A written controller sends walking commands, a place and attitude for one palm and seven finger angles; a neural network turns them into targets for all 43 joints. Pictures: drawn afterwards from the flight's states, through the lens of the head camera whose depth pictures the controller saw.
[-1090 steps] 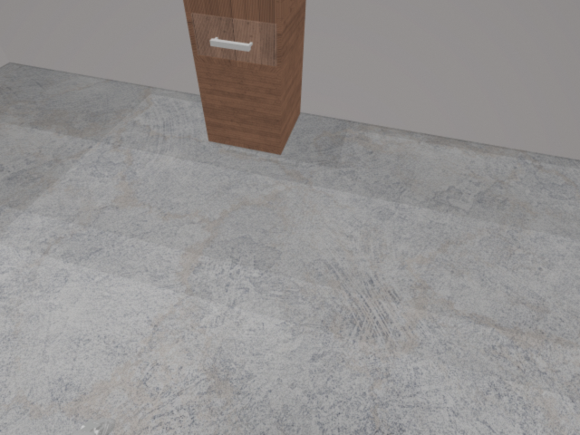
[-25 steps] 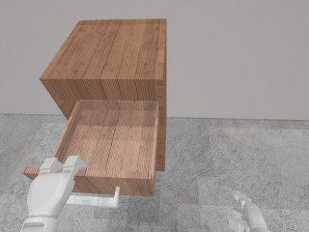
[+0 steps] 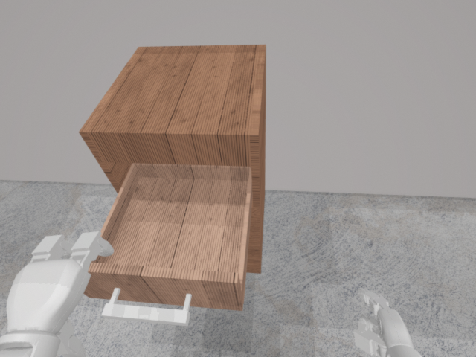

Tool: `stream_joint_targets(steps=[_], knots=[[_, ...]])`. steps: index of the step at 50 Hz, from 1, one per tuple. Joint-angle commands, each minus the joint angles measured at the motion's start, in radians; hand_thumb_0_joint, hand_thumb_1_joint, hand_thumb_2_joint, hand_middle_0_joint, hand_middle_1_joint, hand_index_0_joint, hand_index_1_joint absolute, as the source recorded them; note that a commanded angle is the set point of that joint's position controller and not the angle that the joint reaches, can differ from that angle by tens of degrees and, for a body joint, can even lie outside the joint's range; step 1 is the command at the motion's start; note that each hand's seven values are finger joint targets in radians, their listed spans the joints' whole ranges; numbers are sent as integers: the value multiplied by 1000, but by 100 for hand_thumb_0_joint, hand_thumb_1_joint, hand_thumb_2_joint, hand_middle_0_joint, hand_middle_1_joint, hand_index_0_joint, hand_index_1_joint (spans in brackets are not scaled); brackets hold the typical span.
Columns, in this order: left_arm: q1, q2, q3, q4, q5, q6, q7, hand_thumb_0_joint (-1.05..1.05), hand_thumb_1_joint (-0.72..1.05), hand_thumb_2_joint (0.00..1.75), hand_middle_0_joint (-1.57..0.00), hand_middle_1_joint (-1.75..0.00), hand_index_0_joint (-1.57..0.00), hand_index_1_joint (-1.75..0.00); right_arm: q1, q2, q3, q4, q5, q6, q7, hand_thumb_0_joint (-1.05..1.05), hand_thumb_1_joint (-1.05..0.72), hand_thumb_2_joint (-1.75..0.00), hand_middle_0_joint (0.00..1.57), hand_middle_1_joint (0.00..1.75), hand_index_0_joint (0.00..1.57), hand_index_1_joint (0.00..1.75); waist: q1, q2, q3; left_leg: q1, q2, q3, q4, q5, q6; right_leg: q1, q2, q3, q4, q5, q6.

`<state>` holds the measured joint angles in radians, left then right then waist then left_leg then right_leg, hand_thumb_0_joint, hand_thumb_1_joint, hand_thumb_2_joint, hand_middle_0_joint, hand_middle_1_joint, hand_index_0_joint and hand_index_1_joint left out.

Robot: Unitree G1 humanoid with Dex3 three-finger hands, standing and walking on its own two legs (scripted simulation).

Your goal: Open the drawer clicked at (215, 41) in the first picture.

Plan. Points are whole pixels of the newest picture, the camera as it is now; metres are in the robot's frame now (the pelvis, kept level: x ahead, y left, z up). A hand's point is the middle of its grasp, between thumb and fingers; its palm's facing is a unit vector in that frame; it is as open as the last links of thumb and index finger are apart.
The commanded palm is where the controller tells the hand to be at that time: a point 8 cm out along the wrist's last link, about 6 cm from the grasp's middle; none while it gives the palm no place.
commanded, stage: draw the hand back to the body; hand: left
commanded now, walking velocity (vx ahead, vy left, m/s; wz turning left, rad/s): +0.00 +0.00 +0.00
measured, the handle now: (149, 304) +0.24 +0.24 -0.16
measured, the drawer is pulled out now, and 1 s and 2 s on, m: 0.30 0.30 0.30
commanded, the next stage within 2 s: step back with the hand held close in 0.98 s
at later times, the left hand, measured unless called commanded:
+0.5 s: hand (63, 269) +0.18 +0.24 +0.15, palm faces +0.40 -0.82 -0.41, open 11.1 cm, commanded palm +0.13 +0.27 +0.18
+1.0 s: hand (51, 272) +0.17 +0.23 +0.18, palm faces +0.43 -0.80 -0.41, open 7.5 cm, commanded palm +0.12 +0.27 +0.20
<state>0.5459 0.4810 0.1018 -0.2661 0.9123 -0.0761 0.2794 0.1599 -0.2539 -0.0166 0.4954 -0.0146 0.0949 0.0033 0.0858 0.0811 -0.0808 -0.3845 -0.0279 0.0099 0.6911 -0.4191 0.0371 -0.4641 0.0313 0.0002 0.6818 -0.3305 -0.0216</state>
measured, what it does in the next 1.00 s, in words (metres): stands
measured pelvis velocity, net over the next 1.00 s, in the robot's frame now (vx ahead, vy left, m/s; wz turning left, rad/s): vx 0.00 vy -0.02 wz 0.05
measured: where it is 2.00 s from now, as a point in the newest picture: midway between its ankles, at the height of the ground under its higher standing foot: outside the picture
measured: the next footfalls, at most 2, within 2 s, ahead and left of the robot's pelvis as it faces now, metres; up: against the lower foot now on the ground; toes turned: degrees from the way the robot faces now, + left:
none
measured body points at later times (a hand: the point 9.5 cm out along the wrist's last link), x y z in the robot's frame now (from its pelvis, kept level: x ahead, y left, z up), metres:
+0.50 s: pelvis +0.01 -0.01 +0.02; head +0.01 -0.03 +0.47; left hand +0.16 +0.28 +0.18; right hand +0.21 -0.21 -0.06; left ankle -0.04 +0.10 -0.72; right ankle +0.01 -0.11 -0.72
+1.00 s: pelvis +0.00 -0.02 +0.02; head -0.01 -0.05 +0.47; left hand +0.14 +0.27 +0.20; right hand +0.21 -0.22 -0.06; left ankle -0.04 +0.10 -0.72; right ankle +0.01 -0.11 -0.72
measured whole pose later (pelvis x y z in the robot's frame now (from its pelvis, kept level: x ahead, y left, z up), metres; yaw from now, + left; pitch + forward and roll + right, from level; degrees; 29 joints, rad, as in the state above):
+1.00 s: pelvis +0.00 -0.02 +0.02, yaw +3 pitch -3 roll +0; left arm 0.56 0.32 0.29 -0.46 -0.07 -0.11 0.12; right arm 0.18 -0.21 0.02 0.63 0.01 -0.13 -0.08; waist 0.05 0.08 0.01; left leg -0.07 -0.02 -0.05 0.41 -0.29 0.01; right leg -0.13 0.03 -0.05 0.40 -0.22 -0.04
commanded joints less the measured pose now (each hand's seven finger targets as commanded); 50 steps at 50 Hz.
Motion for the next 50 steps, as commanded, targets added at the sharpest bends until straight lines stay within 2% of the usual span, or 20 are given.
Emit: stream_joint_targets(steps=[1, 2, 3, 4, 5, 6, 9, 11, 16, 22, 24, 30, 34, 36, 39, 40, 44, 45, 49, 50], knots=[[-36, -69, 115, -118, -784, 11, -58, 0, -43, 33, -29, -115, -29, -115, -4, -57, -11, -155, 55, -165, -61, 0, -90, -90, 20, 30, 20, 30, -68, -66, -91, 215, 64, -61, -146, 359, 11, 233, -36, -41, -122, 192, -7], [-37, -49, 133, -208, -861, -9, -73, 0, -40, 34, -29, -113, -29, -113, -26, -53, -6, -156, 51, -179, -87, 0, -90, -90, 20, 30, 20, 30, -59, -126, -91, 206, 67, -64, -165, 408, 5, 277, -47, -52, -142, 243, -2], [-94, -14, 155, -271, -876, -30, -80, 0, -36, 36, -29, -111, -29, -111, -33, -62, 7, -151, 45, -201, -102, 0, -90, -90, 20, 30, 20, 30, -50, -111, -130, 227, 59, -58, -179, 458, 5, 307, -60, -49, -152, 289, 4], [-93, -31, 138, -290, -902, -35, -85, 0, -32, 37, -29, -109, -29, -109, -41, -55, 7, -138, 41, -220, -113, 0, -90, -90, 20, 30, 20, 30, -58, -91, -94, 222, 61, -58, -193, 461, -2, 315, -65, -54, -164, 303, 5], [-116, -9, 159, -307, -913, -38, -88, 0, -29, 39, -29, -107, -29, -107, -47, -59, 13, -125, 37, -238, -120, 0, -90, -90, 20, 30, 20, 30, -53, -23, -62, 217, 53, -55, -208, 470, -8, 319, -71, -51, -183, 309, 0], [-126, -9, 164, -312, -913, -44, -92, 0, -26, 40, -28, -104, -28, -104, -36, -51, 23, -110, 33, -255, -118, 0, -90, -90, 20, 30, 20, 30, -47, -7, -47, 225, 49, -53, -223, 483, -13, 322, -74, -55, -201, 318, -1], [-107, -29, 167, -313, -939, -51, -108, 0, -15, 45, -27, -98, -27, -98, -56, -45, 23, -81, 29, -283, -114, 0, -90, -90, 20, 30, 20, 30, -49, -13, 50, 202, 52, -56, -266, 446, -23, 331, -72, -66, -240, 298, -7], [-97, -5, 206, -341, -941, -65, -115, 0, -8, 48, -27, -93, -27, -93, -61, -39, 29, -69, 26, -298, -106, 0, -90, -90, 20, 30, 20, 30, -38, 36, 28, 211, 45, -55, -285, 445, -31, 362, -70, -63, -256, 298, -11], [-26, -32, 227, -325, -965, -73, -138, 0, 9, 55, -26, -82, -26, -82, -82, -35, 19, -52, 27, -295, -90, 0, -90, -90, 20, 30, 20, 30, -37, -34, 21, 216, 51, -47, -307, 447, -29, 395, -62, -60, -278, 319, -6], [-27, -21, 247, -382, -970, -85, -143, 0, 31, 64, -24, -68, -24, -68, -90, -43, 7, -44, 29, -295, -86, 0, -90, -90, 20, 30, 20, 30, -40, -21, -18, 249, 47, -40, -309, 458, -23, 410, -60, -52, -293, 339, -2], [-32, -18, 251, -390, -970, -88, -142, 0, 37, 68, -24, -64, -24, -64, -95, -42, 5, -46, 29, -293, -88, 0, -90, -90, 20, 30, 20, 30, -40, -59, -13, 256, 47, -37, -310, 449, -18, 404, -59, -51, -297, 336, 2], [-57, 21, 303, -433, -973, -94, -138, 0, 58, 76, -22, -50, -22, -50, -111, -43, 4, -40, 29, -295, -92, 0, -90, -90, 20, 30, 20, 30, -32, -10, -2, 262, 39, -36, -315, 437, -19, 405, -57, -38, -322, 334, -1], [-51, 23, 319, -445, -979, -103, -140, 0, 73, 82, -21, -41, -21, -41, -113, -39, 6, -42, 30, -296, -89, 0, -90, -90, 20, 30, 20, 30, -27, -30, -8, 264, 41, -38, -320, 429, -18, 410, -58, -42, -316, 323, 3], [-28, -20, 287, -387, -980, -97, -145, 0, 80, 86, -21, -37, -21, -37, -116, -33, 5, -31, 31, -293, -87, 0, -90, -90, 20, 30, 20, 30, -37, -26, 50, 249, 41, -35, -325, 409, -18, 387, -56, -42, -326, 309, 2], [-37, -4, 302, -387, -980, -100, -149, 0, 90, 90, -20, -30, -20, -30, -116, -41, 1, -35, 30, -286, -84, 0, -90, -90, 20, 30, 20, 30, -31, -49, 31, 249, 41, -37, -331, 393, -16, 392, -55, -40, -328, 289, 4], [-49, -1, 302, -388, -979, -98, -150, 0, 90, 90, -20, -30, -20, -30, -125, -42, 2, -33, 30, -287, -86, 0, -90, -90, 20, 30, 20, 30, -32, -15, 63, 244, 38, -35, -332, 386, -17, 377, -52, -34, -345, 285, 1], [-43, 15, 314, -421, -979, -106, -146, 0, 90, 90, -20, -30, -20, -30, -117, -40, 1, -41, 29, -288, -86, 0, -90, -90, 20, 30, 20, 30, -28, -34, -14, 261, 36, -32, -325, 400, -12, 414, -57, -31, -330, 302, 6], [-52, 21, 316, -427, -978, -103, -146, 0, 90, 90, -20, -30, -20, -30, -124, -42, 1, -37, 29, -290, -87, 0, -90, -90, 20, 30, 20, 30, -30, -4, 7, 262, 36, -32, -326, 398, -16, 399, -53, -27, -344, 300, 3], [-44, 13, 312, -419, -979, -104, -142, 0, 90, 90, -20, -30, -20, -30, -119, -40, 2, -35, 28, -293, -89, 0, -90, -90, 20, 30, 20, 30, -29, -33, 8, 262, 36, -33, -330, 387, -13, 400, -54, -32, -339, 286, 6], [-56, 21, 320, -423, -978, -103, -142, 0, 90, 90, -20, -30, -20, -30, -126, -40, 1, -33, 28, -296, -90, 0, -90, -90, 20, 30, 20, 30, -30, 0, 24, 262, 31, -31, -330, 386, -16, 391, -52, -27, -356, 287, 3]])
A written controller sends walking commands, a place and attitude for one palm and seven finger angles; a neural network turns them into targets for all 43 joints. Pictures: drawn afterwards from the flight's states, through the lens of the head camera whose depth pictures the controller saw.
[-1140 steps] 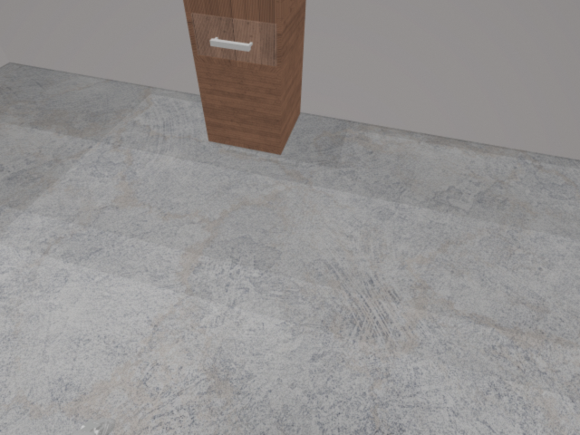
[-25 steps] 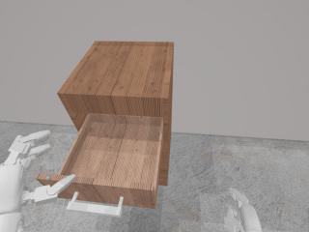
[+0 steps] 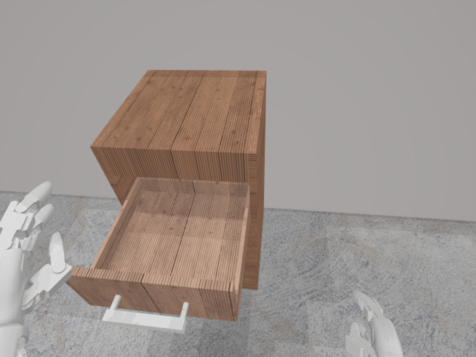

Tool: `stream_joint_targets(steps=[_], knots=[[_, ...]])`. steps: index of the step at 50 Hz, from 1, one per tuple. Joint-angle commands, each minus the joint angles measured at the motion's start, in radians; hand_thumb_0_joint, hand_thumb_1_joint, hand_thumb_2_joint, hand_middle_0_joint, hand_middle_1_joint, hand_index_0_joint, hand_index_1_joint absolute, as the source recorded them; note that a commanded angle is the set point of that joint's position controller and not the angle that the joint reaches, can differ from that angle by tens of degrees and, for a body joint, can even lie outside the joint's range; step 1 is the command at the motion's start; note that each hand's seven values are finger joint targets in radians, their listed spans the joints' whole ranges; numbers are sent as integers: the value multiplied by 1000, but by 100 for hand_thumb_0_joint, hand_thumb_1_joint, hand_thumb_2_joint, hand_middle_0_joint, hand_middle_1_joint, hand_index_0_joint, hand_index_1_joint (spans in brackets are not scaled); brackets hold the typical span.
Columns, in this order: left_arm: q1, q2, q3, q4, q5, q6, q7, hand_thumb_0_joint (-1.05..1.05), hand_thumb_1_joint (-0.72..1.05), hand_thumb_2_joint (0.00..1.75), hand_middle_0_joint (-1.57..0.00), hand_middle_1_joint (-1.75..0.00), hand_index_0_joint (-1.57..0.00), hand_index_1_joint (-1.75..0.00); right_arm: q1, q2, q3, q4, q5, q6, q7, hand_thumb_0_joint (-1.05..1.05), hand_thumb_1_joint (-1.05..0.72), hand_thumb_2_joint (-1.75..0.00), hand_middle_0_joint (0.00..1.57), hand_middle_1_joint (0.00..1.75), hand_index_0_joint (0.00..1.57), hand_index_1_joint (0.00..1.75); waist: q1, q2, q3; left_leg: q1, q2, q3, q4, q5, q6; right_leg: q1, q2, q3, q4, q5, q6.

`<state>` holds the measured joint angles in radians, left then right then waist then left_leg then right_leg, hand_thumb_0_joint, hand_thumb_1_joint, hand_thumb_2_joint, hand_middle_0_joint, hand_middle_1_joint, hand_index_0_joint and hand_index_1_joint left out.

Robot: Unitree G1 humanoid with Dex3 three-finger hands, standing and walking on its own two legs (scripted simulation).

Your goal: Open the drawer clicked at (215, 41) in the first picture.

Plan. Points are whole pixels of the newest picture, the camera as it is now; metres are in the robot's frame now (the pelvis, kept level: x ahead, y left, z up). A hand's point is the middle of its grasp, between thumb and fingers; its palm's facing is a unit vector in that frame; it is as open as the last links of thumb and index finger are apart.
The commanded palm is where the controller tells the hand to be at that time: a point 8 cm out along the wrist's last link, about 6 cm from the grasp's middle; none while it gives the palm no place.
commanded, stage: step back with the hand held close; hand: left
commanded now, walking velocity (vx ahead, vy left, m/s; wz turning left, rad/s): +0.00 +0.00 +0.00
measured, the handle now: (147, 311) +0.25 +0.25 -0.18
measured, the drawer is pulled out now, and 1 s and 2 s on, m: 0.30 0.30 0.30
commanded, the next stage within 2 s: stop stepping back and stand still in 1.62 s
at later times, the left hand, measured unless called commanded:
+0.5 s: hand (44, 284) +0.16 +0.26 +0.14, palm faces +0.31 -0.81 -0.50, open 7.4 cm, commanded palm +0.10 +0.30 +0.17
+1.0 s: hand (19, 311) +0.13 +0.26 +0.15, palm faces +0.36 -0.83 -0.43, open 7.4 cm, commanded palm +0.06 +0.31 +0.17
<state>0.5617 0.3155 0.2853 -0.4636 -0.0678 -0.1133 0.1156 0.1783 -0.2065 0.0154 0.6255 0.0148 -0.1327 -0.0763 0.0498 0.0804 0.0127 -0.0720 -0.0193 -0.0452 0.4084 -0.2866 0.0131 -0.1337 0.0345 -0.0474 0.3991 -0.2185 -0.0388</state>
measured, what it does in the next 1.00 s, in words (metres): shifts its weight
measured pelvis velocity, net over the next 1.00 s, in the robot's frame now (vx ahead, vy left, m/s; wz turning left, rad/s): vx -0.07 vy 0.03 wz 0.01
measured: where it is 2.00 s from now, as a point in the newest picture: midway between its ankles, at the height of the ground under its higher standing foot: outside the picture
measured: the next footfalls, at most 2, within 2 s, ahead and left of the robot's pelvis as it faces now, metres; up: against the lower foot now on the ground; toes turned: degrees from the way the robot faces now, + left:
right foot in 1.14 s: -0.11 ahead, -0.10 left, +0.00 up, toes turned +0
left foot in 1.52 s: -0.08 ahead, +0.11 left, +0.00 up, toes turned +0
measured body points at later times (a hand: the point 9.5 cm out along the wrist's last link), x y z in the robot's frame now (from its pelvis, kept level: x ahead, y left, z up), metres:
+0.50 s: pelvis -0.03 +0.02 +0.00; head +0.01 +0.02 +0.45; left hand +0.14 +0.30 +0.17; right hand +0.16 -0.22 -0.09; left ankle -0.04 +0.11 -0.74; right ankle +0.00 -0.09 -0.74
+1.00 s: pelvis -0.07 +0.03 -0.01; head -0.04 +0.05 +0.43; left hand +0.10 +0.31 +0.18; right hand +0.11 -0.21 -0.09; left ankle -0.04 +0.11 -0.74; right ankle +0.00 -0.09 -0.74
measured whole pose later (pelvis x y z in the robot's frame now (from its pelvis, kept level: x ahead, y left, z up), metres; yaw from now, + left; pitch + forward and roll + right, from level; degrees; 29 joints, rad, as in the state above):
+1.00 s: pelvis -0.07 +0.03 -0.01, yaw +1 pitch +4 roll -2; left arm 0.64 0.38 0.38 -0.64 -0.04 -0.24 0.16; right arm 0.19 -0.21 -0.01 0.58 0.01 -0.06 -0.05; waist -0.02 -0.02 0.00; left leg -0.41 -0.04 -0.05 0.60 -0.26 0.04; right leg -0.41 0.01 -0.06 0.48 -0.14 -0.01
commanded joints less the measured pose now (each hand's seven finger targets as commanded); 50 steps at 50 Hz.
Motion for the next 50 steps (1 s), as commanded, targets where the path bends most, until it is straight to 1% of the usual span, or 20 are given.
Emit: stream_joint_targets(steps=[1, 2, 4, 5, 6, 7, 8, 10, 13, 17, 22, 28, 35, 37, 39, 44, 46, 47, 48, 50], knots=[[-68, 171, 120, -212, 0, -66, 22, 0, 90, 90, -20, -30, -20, -30, -141, -82, -30, -162, 1, -67, -11, 0, -90, -90, 20, 30, 20, 30, 0, -20, -57, -59, 27, 21, -50, 241, 9, 61, -59, 19, -65, 160, 22], [-63, 176, 131, -200, 1, -67, 22, 0, 90, 90, -20, -30, -20, -30, -139, -86, -31, -159, -1, -67, -10, 0, -90, -90, 20, 30, 20, 30, 6, -51, -68, -54, 27, 20, -53, 245, 11, 63, -56, 15, -68, 159, 23], [-64, 176, 129, -198, 1, -68, 21, 0, 90, 90, -20, -30, -20, -30, -140, -86, -33, -162, 0, -65, -10, 0, -90, -90, 20, 30, 20, 30, 7, -47, -72, -53, 26, 23, -52, 238, 13, 62, -57, 19, -68, 149, 24], [-246, 332, 291, -312, -3, -132, 33, 0, 90, 90, -20, -30, -20, -30, -109, -109, -21, -218, 12, -44, -1, 0, -90, -90, 20, 30, 20, 30, -28, 35, 70, -153, 28, -12, -46, 134, 24, -40, -112, 113, -130, 132, 17], [-141, 254, 249, -230, 9, -138, 30, 0, 90, 90, -20, -30, -20, -30, -112, -92, -36, -179, 1, -31, -4, 0, -90, -90, 20, 30, 20, 30, -30, -71, 57, -165, 36, -44, -25, 113, 22, -42, -130, 129, -137, 106, 10], [-31, 179, 191, -155, 17, -133, 18, 0, 90, 90, -20, -30, -20, -30, -113, -101, -43, -176, -2, -12, 5, 0, -90, -90, 20, 30, 20, 30, -32, -134, 17, -138, 33, -33, 0, 125, 29, -54, -134, 122, -139, 90, 14], [18, 157, 168, -165, 15, -132, 13, 0, 90, 90, -20, -30, -20, -30, -127, -105, -50, -187, 2, 0, 11, 0, -90, -90, 20, 30, 20, 30, -34, -125, -27, -128, 34, -29, 16, 147, 31, -39, -148, 128, -129, 113, 12], [48, 150, 153, -222, 17, -145, 8, 0, 90, 90, -20, -30, -20, -30, -131, -118, -58, -195, -2, 16, 16, 0, -90, -90, 20, 30, 20, 30, -39, -71, -82, -138, 37, -23, 19, 194, 30, -14, -151, 110, -98, 184, 9], [93, 178, 173, -259, 17, -145, 19, 0, 90, 90, -20, -30, -20, -30, -131, -122, -68, -204, 4, 34, 12, 0, -90, -90, 20, 30, 20, 30, -43, -51, -169, -156, 59, -32, 5, 272, 28, 41, -142, 79, -33, 250, 20], [108, 217, 212, -285, 14, -141, 33, 0, 90, 90, -20, -30, -20, -30, -132, -120, -77, -212, 6, 54, 0, 0, -90, -90, 20, 30, 20, 30, -47, -75, -197, -198, 69, -49, 15, 357, 21, 66, -134, 65, 11, 328, 23], [119, 223, 210, -321, 8, -134, 37, 0, 90, 90, -20, -30, -20, -30, -130, -122, -82, -223, 9, 63, -3, 0, -90, -90, 20, 30, 20, 30, -50, -42, -203, -223, 87, -71, 21, 408, 20, 56, -127, 56, 52, 342, 23], [106, 217, 201, -342, 14, -138, 41, 0, 90, 90, -20, -30, -20, -30, -125, -128, -78, -231, 5, 55, 1, 0, -90, -90, 20, 30, 20, 30, -49, -6, -153, -367, 118, -110, -39, 236, 41, 56, -96, 58, 97, 192, 30], [76, 233, 227, -368, 29, -153, 44, 0, 90, 90, -20, -30, -20, -30, -114, -137, -76, -240, 0, 31, 5, 0, -90, -90, 20, 30, 20, 30, -51, 28, -131, -555, 143, -137, -76, 5, 69, 121, -76, 80, 167, 139, 35], [66, 218, 216, -368, 27, -156, 43, 0, 90, 90, -20, -30, -20, -30, -104, -130, -71, -242, 0, 25, 7, 0, -90, -90, 20, 30, 20, 30, -53, -3, -125, -582, 136, -137, -69, -51, 71, 125, -82, 94, 168, 125, 34], [64, 217, 218, -356, 29, -158, 46, 0, 90, 90, -20, -30, -20, -30, -97, -129, -72, -240, 1, 21, 10, 0, -90, -90, 20, 30, 20, 30, -54, -33, -116, -586, 114, -121, -36, -123, 69, 95, -99, 123, 129, 77, 27], [55, 219, 205, -355, 25, -175, 61, 0, 90, 90, -20, -30, -20, -30, -79, -129, -78, -215, -3, 13, 14, 0, -90, -90, 20, 30, 20, 30, -66, -118, -99, -418, 39, -72, 109, -144, 37, -133, -183, 208, -73, -132, -22], [60, 224, 203, -368, 23, -185, 67, 0, 90, 90, -20, -30, -20, -30, -76, -128, -79, -205, -2, 13, 12, 0, -90, -90, 20, 30, 20, 30, -70, -98, -113, -372, 43, -79, 112, -104, 32, -169, -188, 180, -76, -118, -29], [63, 227, 206, -380, 24, -188, 69, 0, 90, 90, -20, -30, -20, -30, -85, -130, -78, -206, -3, 12, 11, 0, -90, -90, 20, 30, 20, 30, -68, -77, -116, -384, 58, -94, 78, -92, 36, -157, -168, 156, -53, -106, -18], [71, 227, 206, -383, 26, -191, 69, 0, 90, 90, -20, -30, -20, -30, -89, -130, -78, -208, 1, 10, 9, 0, -90, -90, 20, 30, 20, 30, -68, -34, -116, -410, 81, -114, 30, -88, 44, -131, -139, 124, -11, -94, -1], [82, 259, 248, -386, 44, -194, 71, 0, 90, 90, -20, -30, -20, -30, -115, -138, -76, -213, 0, 3, 3, 0, -90, -90, 20, 30, 20, 30, -61, 114, -130, -597, 186, -201, -136, -49, 83, 62, -36, 51, 210, 29, 45]])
